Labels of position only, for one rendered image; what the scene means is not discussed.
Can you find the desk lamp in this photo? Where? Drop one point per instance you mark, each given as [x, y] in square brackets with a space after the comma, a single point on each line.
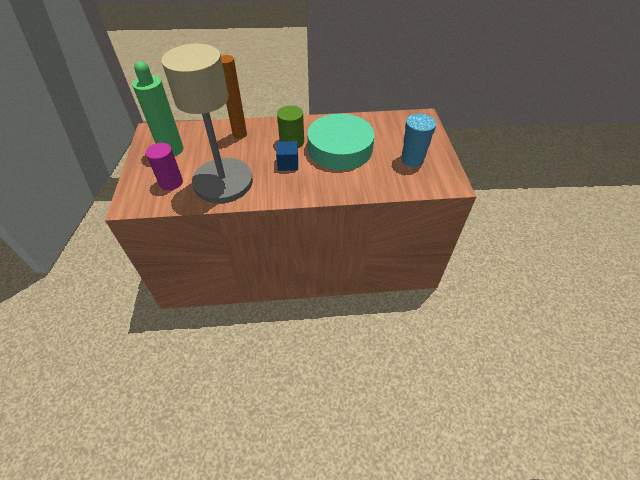
[196, 78]

